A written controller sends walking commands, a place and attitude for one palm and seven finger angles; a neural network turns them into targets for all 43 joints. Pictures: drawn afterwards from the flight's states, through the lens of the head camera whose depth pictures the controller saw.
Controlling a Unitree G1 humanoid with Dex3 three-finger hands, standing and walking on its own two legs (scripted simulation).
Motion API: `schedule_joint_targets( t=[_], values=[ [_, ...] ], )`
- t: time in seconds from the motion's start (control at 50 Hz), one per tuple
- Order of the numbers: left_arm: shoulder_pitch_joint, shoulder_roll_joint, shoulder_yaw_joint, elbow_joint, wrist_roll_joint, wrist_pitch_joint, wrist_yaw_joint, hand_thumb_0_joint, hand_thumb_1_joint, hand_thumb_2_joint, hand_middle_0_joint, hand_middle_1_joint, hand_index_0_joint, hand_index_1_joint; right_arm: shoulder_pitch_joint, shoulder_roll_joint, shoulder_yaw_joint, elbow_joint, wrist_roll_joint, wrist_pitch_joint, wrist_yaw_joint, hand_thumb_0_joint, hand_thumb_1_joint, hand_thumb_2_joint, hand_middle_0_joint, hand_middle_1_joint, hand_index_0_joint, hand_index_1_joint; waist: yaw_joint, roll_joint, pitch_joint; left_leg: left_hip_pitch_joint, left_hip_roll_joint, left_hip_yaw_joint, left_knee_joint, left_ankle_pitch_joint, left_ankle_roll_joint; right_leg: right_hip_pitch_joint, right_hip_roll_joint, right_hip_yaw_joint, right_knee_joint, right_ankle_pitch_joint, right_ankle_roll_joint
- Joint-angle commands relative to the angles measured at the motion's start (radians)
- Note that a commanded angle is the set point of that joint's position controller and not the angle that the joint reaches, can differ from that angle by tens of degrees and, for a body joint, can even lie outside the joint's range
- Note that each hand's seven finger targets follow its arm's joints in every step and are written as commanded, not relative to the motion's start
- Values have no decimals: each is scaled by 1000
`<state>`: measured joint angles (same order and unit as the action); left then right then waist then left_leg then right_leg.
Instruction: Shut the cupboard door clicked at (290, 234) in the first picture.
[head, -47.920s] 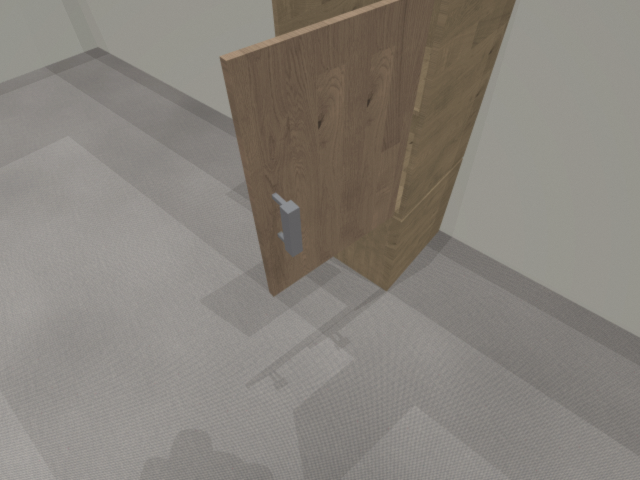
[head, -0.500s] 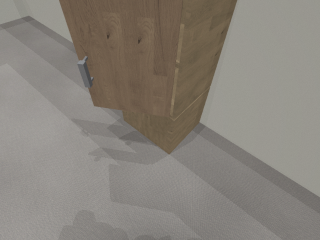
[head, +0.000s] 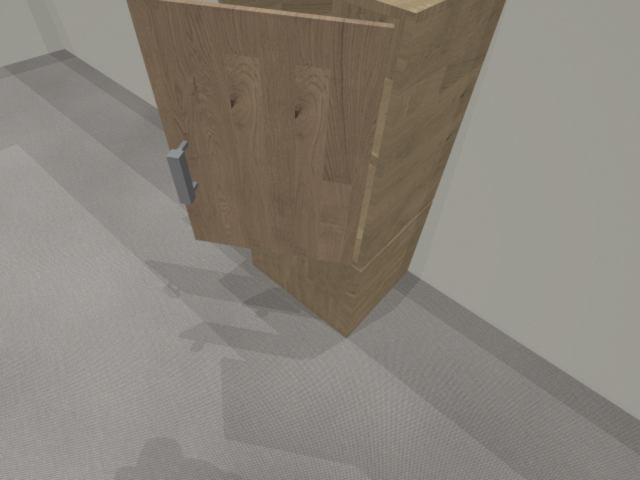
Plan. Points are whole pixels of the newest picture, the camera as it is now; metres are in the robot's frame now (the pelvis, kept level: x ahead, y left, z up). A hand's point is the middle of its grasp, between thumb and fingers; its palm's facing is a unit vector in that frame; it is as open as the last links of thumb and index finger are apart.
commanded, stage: take the last steps up to it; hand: left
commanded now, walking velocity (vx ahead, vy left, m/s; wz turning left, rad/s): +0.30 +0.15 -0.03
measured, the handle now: (186, 172) +0.71 +0.33 -0.08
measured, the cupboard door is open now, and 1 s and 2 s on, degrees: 31 31 31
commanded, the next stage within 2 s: come to a stop and stand still in 0.40 s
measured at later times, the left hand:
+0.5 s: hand (192, 452) +0.19 +0.19 -0.15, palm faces +0.08 -0.97 -0.24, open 7.3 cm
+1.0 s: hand (168, 413) +0.24 +0.25 -0.17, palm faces +0.02 -0.95 -0.30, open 7.4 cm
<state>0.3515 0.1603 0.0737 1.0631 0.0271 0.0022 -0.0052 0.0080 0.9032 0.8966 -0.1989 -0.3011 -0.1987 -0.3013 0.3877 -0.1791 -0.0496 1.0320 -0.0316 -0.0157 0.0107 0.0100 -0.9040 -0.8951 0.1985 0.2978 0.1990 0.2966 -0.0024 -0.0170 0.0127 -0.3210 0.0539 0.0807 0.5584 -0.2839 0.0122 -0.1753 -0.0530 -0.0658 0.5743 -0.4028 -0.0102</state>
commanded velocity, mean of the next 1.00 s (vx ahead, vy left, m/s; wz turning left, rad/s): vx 0.02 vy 0.03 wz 0.00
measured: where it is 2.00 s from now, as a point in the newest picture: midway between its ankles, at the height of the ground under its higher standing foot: outside the picture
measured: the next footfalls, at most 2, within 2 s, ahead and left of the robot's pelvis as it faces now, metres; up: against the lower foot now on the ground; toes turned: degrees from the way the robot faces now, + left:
right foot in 0.32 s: +0.20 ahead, -0.08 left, +0.00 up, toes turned -10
left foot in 0.68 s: +0.33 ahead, +0.19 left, +0.00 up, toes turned +5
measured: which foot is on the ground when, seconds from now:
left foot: down 0.00-0.32, up 0.34-0.66, down 0.68-1.00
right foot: up 0.00-0.30, down 0.32-0.70, up 0.72-0.98, down 1.00-1.00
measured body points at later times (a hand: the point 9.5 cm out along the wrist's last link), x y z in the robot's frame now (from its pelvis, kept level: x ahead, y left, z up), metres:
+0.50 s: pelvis +0.16 +0.01 +0.01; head +0.18 -0.01 +0.46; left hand +0.18 +0.24 -0.13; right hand +0.16 -0.21 -0.16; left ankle +0.15 +0.15 -0.66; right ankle +0.16 -0.08 -0.73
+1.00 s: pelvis +0.20 +0.03 -0.01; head +0.23 +0.01 +0.44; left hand +0.24 +0.30 -0.15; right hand +0.30 -0.19 -0.16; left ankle +0.29 +0.18 -0.73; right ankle +0.19 -0.08 -0.74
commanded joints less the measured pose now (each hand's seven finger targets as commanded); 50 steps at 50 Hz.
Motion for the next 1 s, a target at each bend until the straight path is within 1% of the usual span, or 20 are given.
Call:
schedule_joint_targets(
  t=[0.0, 0.06, 0.18, 0.24, 0.26, 0.3, 0.32, 0.36, 0.42, 0.56, 0.62, 0.66, 0.68, 0.7, 0.72, 0.82, 0.92, 0.94, 0.96, 0.98],
  values=[
    [-143, 53, 9, -136, 4, -35, -2, 0, 900, 900, -200, -300, -200, -300, 252, -184, -29, 26, -9, -13, -34, 0, -900, -900, 200, 300, 200, 300, -90, 230, 89, 255, 314, -529, -421, -445, 206, -530, 10, 20, 550, -119, -66],
    [-97, 58, 10, -101, 2, -30, -12, 0, 900, 900, -200, -300, -200, -300, 61, -105, 3, -10, 0, -28, -39, 0, -900, -900, 200, 300, 200, 300, -1, 150, 112, 98, 239, -334, -421, -237, 183, -440, -52, 34, 534, 22, -44],
    [-105, 14, -7, -108, 2, -26, -3, 0, 900, 900, -200, -300, -200, -300, 78, -92, 4, 32, 2, -29, -34, 0, -900, -900, 200, 300, 200, 300, 3, 101, 78, 127, 194, -157, -366, -10, 196, -267, -21, -35, 178, 59, -19],
    [-17, 21, 3, -83, 5, -29, 1, 0, 900, 900, -200, -300, -200, -300, 52, -81, 3, 38, 9, -19, -29, 0, -900, -900, 200, 300, 200, 300, 52, 44, 86, 26, 144, -88, -255, -50, 150, -46, 14, -67, 11, 184, -14],
    [63, 65, 15, -66, 8, -36, 7, 0, 900, 900, -200, -300, -200, -300, 42, -69, 5, 37, 17, -20, -24, 0, -900, -900, 200, 300, 200, 300, 91, -21, 67, -62, 81, -37, -131, -40, 115, 98, -13, -1, -82, 165, -31],
    [243, 231, 52, -30, 9, -44, 22, 0, 900, 900, -200, -300, -200, -300, 46, -24, 5, -18, 19, -24, -15, 0, -900, -900, 200, 300, 200, 300, 131, -295, -1, -316, -84, 52, 422, -326, 32, 277, -433, 604, -411, -126, -205],
    [191, 205, 47, -36, 1, -45, 29, 0, 900, 900, -200, -300, -200, -300, 6, -61, -6, -14, 5, -14, -18, 0, -900, -900, 200, 300, 200, 300, 102, -222, 44, -349, -38, -54, 572, -258, 27, 184, -433, 644, -441, -156, -227],
    [58, 121, 28, -66, 3, -48, 42, 0, 900, 900, -200, -300, -200, -300, -37, -39, -6, -11, 4, -7, -13, 0, -900, -900, 200, 300, 200, 300, 45, -119, 117, -350, 38, -117, 625, -105, 22, 16, -389, 453, -415, -70, -203],
    [36, 72, 17, -64, 8, -68, 39, 0, 900, 900, -200, -300, -200, -300, -22, 19, 7, 1, 0, 6, -3, 0, -900, -900, 200, 300, 200, 300, 11, -58, 58, -252, 48, -68, 499, -20, -7, -14, -293, 178, -366, 354, -159],
    [36, 115, 2, -27, 9, -46, 42, 0, 900, 900, -200, -300, -200, -300, -138, 6, 24, -47, 18, 17, -3, 0, -900, -900, 200, 300, 200, 300, 27, -160, 6, -93, -26, 28, 112, 45, -39, 77, -188, 6, -201, 843, -100],
    [29, 121, 2, -20, 2, -20, 54, 0, 900, 900, -200, -300, -200, -300, -96, -57, 12, -33, 15, 14, -11, 0, -900, -900, 200, 300, 200, 300, -6, -106, -7, 120, 5, 0, -91, 354, -27, -17, -148, -13, -80, 639, -44],
    [101, 70, -18, -24, -4, 0, 66, 0, 900, 900, -200, -300, -200, -300, -26, -180, -13, -25, 13, 10, -23, 0, -900, -900, 200, 300, 200, 300, -17, 199, -106, 342, 277, -203, -91, 974, 84, -159, -22, -53, 70, 9, 23],
    [98, 55, -22, -33, -4, 2, 69, 0, 900, 900, -200, -300, -200, -300, 5, -192, -22, -18, 10, 16, -30, 0, -900, -900, 200, 300, 200, 300, -46, 207, -77, 307, 312, -172, -144, 1055, 126, -138, 20, -31, 236, -196, 16],
    [97, 63, -18, -37, -10, 17, 64, 0, 900, 900, -200, -300, -200, -300, -49, -212, -16, -30, 14, 20, -47, 0, -900, -900, 200, 300, 200, 300, -19, 295, -89, 265, 344, -232, -157, 1090, 169, -176, 30, 17, 353, -260, 25],
    [65, 80, -10, -35, -9, 30, 63, 0, 900, 900, -200, -300, -200, -300, -97, -209, -18, -45, 13, 27, -60, 0, -900, -900, 200, 300, 200, 300, -25, 353, -75, 199, 355, -237, -166, 1037, 187, -184, 23, 70, 436, -251, 21],
    [34, 85, 14, -70, -6, 48, 32, 0, 900, 900, -200, -300, -200, -300, -229, -196, -33, -98, 1, 42, -70, 0, -900, -900, 200, 300, 200, 300, 2, 182, -101, 138, 327, -211, -175, 507, 187, -245, 30, 84, 480, -137, 19],
    [117, 63, 10, -75, 3, 39, 21, 0, 900, 900, -200, -300, -200, -300, -285, -183, -39, -113, 0, 52, -51, 0, -900, -900, 200, 300, 200, 300, 53, 164, -57, -97, 235, -171, -193, -54, 98, 3, 38, 2, 53, 53, 4],
    [153, 86, 11, -65, 11, 31, 23, 0, 900, 900, -200, -300, -200, -300, -276, -147, -35, -117, 8, 60, -43, 0, -900, -900, 200, 300, 200, 300, 62, 40, -34, -171, 132, -103, -115, -182, 48, 51, 22, 41, -103, 85, -7],
    [117, 155, 13, -81, 19, 14, 28, 0, 900, 900, -200, -300, -200, -300, -254, -73, -22, -124, 19, 67, -30, 0, -900, -900, 200, 300, 200, 300, 45, -184, 5, -186, 4, -27, 70, -238, -20, -63, -145, 306, -313, -111, -71],
    [-4, 206, 7, -118, 17, 14, 30, 0, 900, 900, -200, -300, -200, -300, -253, -48, -18, -137, 19, 73, -15, 0, -900, -900, 200, 300, 200, 300, 18, -225, 45, -105, -32, -31, 225, -242, -28, -252, -282, 418, -447, -292, -142]
  ],
)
